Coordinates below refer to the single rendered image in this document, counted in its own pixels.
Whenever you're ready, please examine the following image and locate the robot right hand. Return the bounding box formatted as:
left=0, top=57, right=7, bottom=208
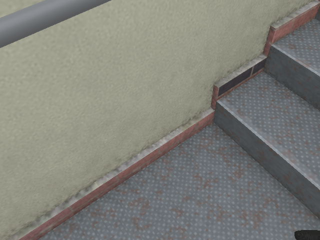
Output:
left=294, top=230, right=320, bottom=240

